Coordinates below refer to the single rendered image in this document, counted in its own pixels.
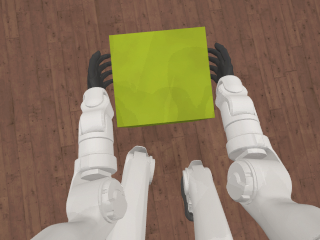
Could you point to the robot right shin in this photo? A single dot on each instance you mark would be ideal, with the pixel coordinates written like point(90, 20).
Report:
point(188, 199)

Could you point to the robot right upper arm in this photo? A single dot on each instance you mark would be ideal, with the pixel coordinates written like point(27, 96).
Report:
point(263, 187)

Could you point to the robot right forearm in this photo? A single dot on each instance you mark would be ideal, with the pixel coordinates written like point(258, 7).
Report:
point(245, 139)

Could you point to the carton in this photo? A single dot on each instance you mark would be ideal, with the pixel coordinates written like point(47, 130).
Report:
point(161, 77)

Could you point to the right robot hand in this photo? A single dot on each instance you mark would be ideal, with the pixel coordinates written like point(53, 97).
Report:
point(223, 63)

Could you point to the left robot thigh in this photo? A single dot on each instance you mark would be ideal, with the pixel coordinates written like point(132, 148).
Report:
point(137, 176)

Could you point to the left robot hand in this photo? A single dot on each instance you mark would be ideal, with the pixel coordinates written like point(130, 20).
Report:
point(94, 77)

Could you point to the robot left forearm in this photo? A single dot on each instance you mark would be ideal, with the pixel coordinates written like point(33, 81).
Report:
point(96, 158)

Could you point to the robot left upper arm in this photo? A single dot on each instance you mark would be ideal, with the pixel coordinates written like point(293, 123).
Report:
point(93, 209)

